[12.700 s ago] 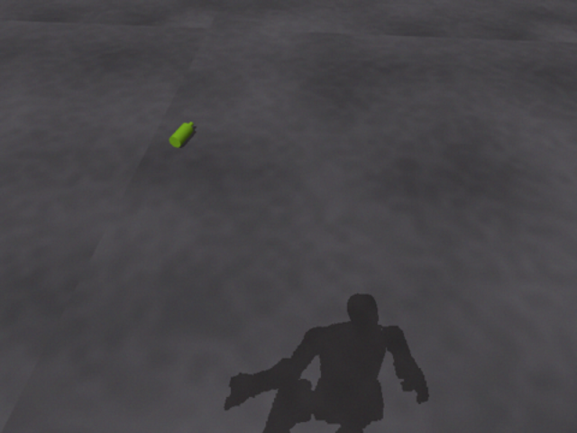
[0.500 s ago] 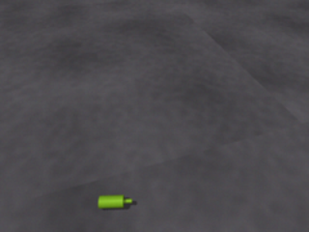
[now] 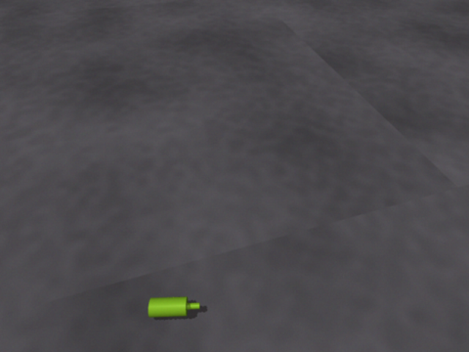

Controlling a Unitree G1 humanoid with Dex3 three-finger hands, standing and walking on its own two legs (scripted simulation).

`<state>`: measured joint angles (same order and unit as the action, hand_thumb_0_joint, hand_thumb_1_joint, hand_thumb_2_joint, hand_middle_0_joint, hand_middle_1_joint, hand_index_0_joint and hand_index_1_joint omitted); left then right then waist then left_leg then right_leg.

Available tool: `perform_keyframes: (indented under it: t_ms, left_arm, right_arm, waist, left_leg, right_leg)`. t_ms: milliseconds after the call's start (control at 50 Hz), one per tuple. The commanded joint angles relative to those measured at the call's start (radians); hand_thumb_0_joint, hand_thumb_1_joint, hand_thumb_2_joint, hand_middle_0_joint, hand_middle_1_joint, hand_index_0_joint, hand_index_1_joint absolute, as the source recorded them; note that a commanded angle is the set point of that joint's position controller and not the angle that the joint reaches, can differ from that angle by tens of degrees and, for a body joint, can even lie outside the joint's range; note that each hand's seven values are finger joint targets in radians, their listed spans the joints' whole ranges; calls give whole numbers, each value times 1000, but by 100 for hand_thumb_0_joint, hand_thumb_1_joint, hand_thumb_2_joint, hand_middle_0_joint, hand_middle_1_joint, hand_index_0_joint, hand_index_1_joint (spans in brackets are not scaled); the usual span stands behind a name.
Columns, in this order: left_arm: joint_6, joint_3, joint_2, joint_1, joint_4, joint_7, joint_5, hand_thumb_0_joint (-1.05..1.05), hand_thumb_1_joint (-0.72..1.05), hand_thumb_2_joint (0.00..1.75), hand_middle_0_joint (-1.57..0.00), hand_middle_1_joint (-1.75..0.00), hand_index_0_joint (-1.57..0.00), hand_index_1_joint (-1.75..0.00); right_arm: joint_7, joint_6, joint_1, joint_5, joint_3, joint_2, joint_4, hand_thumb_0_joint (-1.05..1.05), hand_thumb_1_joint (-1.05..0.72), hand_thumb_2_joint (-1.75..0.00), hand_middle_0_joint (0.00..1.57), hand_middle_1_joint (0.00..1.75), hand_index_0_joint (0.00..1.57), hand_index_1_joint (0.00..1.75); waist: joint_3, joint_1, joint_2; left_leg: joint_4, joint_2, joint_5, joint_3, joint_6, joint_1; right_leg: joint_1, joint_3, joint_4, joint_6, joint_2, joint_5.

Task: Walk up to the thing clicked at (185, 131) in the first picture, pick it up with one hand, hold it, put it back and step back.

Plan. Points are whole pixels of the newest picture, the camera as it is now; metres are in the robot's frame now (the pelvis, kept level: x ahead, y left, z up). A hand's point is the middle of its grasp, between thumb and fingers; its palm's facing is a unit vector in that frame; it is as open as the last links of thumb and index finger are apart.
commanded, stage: stand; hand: left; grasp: from above
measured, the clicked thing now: (175, 306) +0.44 +0.22 -0.75
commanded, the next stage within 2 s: rise first in 0.42 s
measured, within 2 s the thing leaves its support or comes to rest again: neither
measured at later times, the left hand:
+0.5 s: hand out of the picture +0.07 +0.26 -0.16, palm faces -0.03 -0.94 -0.35, open 7.4 cm
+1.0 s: hand out of the picture +0.11 +0.26 -0.20, palm faces -0.08 -0.91 -0.42, open 12.9 cm
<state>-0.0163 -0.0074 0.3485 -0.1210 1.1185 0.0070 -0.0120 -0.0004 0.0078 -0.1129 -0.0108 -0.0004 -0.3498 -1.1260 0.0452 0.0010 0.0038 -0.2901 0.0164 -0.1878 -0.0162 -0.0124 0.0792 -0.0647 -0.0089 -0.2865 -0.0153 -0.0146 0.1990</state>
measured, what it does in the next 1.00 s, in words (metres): lowers itself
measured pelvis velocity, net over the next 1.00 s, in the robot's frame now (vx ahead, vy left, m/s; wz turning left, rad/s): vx -0.03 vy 0.02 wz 0.00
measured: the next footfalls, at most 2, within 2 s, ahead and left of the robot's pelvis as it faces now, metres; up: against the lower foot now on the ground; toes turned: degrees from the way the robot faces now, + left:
none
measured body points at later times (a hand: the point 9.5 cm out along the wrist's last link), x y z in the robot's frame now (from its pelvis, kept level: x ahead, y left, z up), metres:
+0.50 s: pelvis -0.01 +0.00 +0.00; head +0.00 +0.00 +0.45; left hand +0.07 +0.30 -0.13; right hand +0.07 -0.30 -0.13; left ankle -0.02 +0.13 -0.75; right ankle -0.03 -0.11 -0.75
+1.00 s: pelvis -0.03 +0.02 -0.05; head +0.04 +0.02 +0.39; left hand +0.12 +0.31 -0.17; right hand +0.10 -0.24 -0.16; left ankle -0.02 +0.13 -0.75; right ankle -0.03 -0.11 -0.75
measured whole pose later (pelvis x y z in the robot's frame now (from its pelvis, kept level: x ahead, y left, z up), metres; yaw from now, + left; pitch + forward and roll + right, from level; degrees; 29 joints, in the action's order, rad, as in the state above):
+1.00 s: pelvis -0.03 +0.02 -0.05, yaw +0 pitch +11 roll -1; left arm 0.13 0.13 0.30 -0.11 0.76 0.02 -0.18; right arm -0.02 0.07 -0.25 0.02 0.02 -0.24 -0.64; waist -0.07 -0.03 0.01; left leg -0.86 0.01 -0.40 -0.01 0.01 0.65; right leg -0.62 -0.02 -0.83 0.00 0.00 0.41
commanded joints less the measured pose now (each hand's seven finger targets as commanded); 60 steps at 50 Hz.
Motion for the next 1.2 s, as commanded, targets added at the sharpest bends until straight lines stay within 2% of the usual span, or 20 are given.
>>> perform_keyframes:
  t_ms: [0, 120, 200, 300, 480, 500, 520, 540, 560, 580, 620, 640, 660, 700, 780, 800, 840, 880, 1020, 1180]
  left_arm:
    - [-21, 41, 217, 22, -55, 10, 3, 0, 90, 90, -20, -30, -20, -30]
    - [-23, 41, 215, 20, -56, 12, 4, 0, 90, 90, -20, -30, -20, -30]
    - [-21, 43, 220, 25, -55, 13, 6, 0, 90, 90, -20, -30, -20, -30]
    - [-21, 45, 220, 21, -58, 12, 2, 0, 90, 90, -20, -30, -20, -30]
    - [-20, 42, 215, 17, -58, 9, 2, 0, 90, 90, -20, -30, -20, -30]
    - [-20, 44, 219, 27, -59, 9, 2, 0, 86, 89, -21, -37, -21, -36]
    - [-111, 42, 45, 378, -410, 26, 54, 0, 78, 92, -26, -45, -23, -44]
    - [-103, 70, 111, 495, -368, 28, 50, 0, 70, 94, -22, -53, -18, -52]
    - [-59, 124, 200, 258, -160, 30, 21, 0, 62, 93, -19, -61, -17, -60]
    - [-39, 130, 192, 237, -100, 14, 0, 0, 54, 92, -18, -69, -18, -68]
    - [-50, 169, 243, 299, -114, -17, -59, 0, 38, 92, -15, -84, -16, -83]
    - [-39, 180, 217, 192, -67, -27, -90, 0, 30, 94, -11, -91, -13, -89]
    - [-33, 191, 212, 127, -98, -30, -107, 0, 22, 94, -10, -96, -13, -93]
    - [-13, 202, 191, 66, -169, -17, -123, 0, 6, 96, -8, -102, -10, -99]
    - [81, 183, 163, 74, -292, 9, -140, 0, -26, 100, -7, -104, -8, -103]
    - [99, 194, 175, 75, -322, 16, -144, 0, -34, 98, -7, -106, -8, -105]
    - [119, 167, 139, 91, -355, 20, -152, 0, -50, 97, -9, -106, -9, -105]
    - [122, 185, 153, 87, -443, 24, -153, 0, -55, 98, -9, -105, -9, -105]
    - [138, 183, 139, -32, -635, 28, -201, 0, -59, 101, -9, -102, -7, -104]
    - [191, 172, 133, -132, -816, 36, -242, 0, -58, 99, -8, -103, -7, -104]
  right_arm:
    - [-13, 21, 22, 1, 38, -207, 55, 0, -90, -90, 20, 30, 20, 30]
    - [-14, 22, 21, 3, 38, -208, 61, 0, -90, -90, 20, 30, 20, 30]
    - [-14, 19, 17, 3, 37, -202, 60, 0, -90, -90, 20, 30, 20, 30]
    - [-15, 20, 27, 3, 40, -209, 63, 0, -90, -90, 20, 30, 20, 30]
    - [-13, 22, 28, 2, 41, -210, 59, 0, -90, -90, 20, 30, 20, 30]
    - [-13, 22, 19, 1, 40, -206, 59, 0, -90, -90, 20, 30, 20, 30]
    - [-29, 71, 16, 71, -5, -48, 337, 0, -96, -91, 20, 30, 20, 30]
    - [-38, 71, -33, 73, 0, -77, 280, 0, -91, -90, 20, 30, 20, 30]
    - [-49, 60, -77, 78, 23, -111, 280, 0, -91, -90, 20, 30, 20, 30]
    - [-47, 54, -92, 66, 36, -107, 295, 0, -91, -90, 20, 30, 20, 30]
    - [-47, 62, -99, 45, 59, -99, 356, 0, -91, -90, 20, 30, 20, 30]
    - [-43, 65, -138, 38, 70, -92, 363, 0, -93, -90, 20, 30, 20, 30]
    - [-36, 67, -143, 35, 79, -91, 397, 0, -93, -90, 20, 30, 20, 30]
    - [-30, 69, -143, 37, 83, -82, 458, 0, -94, -91, 20, 30, 20, 30]
    - [-28, 65, -100, 51, 79, -75, 550, 0, -92, -90, 20, 30, 20, 30]
    - [-29, 71, -85, 49, 77, -74, 570, 0, -92, -90, 20, 30, 20, 30]
    - [-29, 84, -93, 44, 75, -62, 585, 0, -91, -90, 20, 30, 20, 30]
    - [-30, 102, -104, 41, 76, -57, 604, 0, -89, -90, 20, 30, 20, 30]
    - [-41, 139, -129, 33, 87, -42, 647, 0, -89, -90, 20, 30, 20, 30]
    - [-41, 162, -111, 28, 90, -41, 697, 0, -90, -90, 20, 30, 20, 30]
  waist:
    - [-65, -5, -10]
    - [-97, -5, -2]
    - [-63, -8, -14]
    - [-85, -2, 2]
    - [-57, -1, 9]
    - [-58, -7, 4]
    - [4, -121, 49]
    - [-30, -81, 26]
    - [-7, -54, -10]
    - [-43, -55, -53]
    - [-168, -29, -70]
    - [-219, -18, -37]
    - [-259, 16, 4]
    - [-295, 37, 42]
    - [-242, 1, 10]
    - [-234, 4, 1]
    - [-222, -14, 5]
    - [-230, -13, 21]
    - [-355, -24, 52]
    - [-373, -31, 75]
  left_leg:
    - [18, 124, 217, 95, 30, -27]
    - [1, 128, 294, 93, 33, -44]
    - [17, 124, 234, 95, 30, -27]
    - [11, 128, 258, 97, 35, -34]
    - [26, 127, 190, 99, 35, -24]
    - [32, 126, 186, 99, 33, -16]
    - [-56, -24, 42, -26, 25, 133]
    - [-70, -24, 10, -20, 28, 132]
    - [-81, -19, 10, -18, 27, 159]
    - [-137, -26, 10, -16, 34, 197]
    - [-223, -35, 36, -19, 41, 247]
    - [-266, -41, 53, -12, 37, 275]
    - [-289, -45, 72, -11, 30, 298]
    - [-295, -44, 81, -3, 20, 295]
    - [-305, -33, 12, 11, 22, 348]
    - [-323, -30, -13, 12, 22, 373]
    - [-364, -21, -61, 16, 20, 407]
    - [-401, -20, -118, 21, 22, 450]
    - [-559, -11, -18, 31, 20, 503]
    - [-652, 4, 22, 61, 16, 577]
  right_leg:
    - [-11, 101, 32, -12, 151, -240]
    - [18, 94, 15, -8, 154, -330]
    - [-1, 99, 29, -10, 152, -268]
    - [18, 94, 23, -10, 152, -283]
    - [-14, 103, 42, -11, 151, -199]
    - [-9, 101, 40, -12, 150, -192]
    - [-240, 13, -44, 1, 21, -116]
    - [-193, 4, -50, 2, 21, -60]
    - [-205, -11, -59, -4, 11, -35]
    - [-234, -8, -94, -5, 14, -25]
    - [-233, 2, -178, 2, 28, -65]
    - [-262, 1, -232, -3, 25, -82]
    - [-257, 0, -263, -10, 22, -87]
    - [-265, -8, -289, -16, 12, -75]
    - [-334, -21, -293, -14, 0, 4]
    - [-356, -24, -310, -13, -3, 35]
    - [-437, -25, -354, -12, -6, 84]
    - [-474, -22, -394, -9, -3, 130]
    - [-578, -19, -555, -7, 1, 51]
    - [-691, -27, -659, -8, -4, 49]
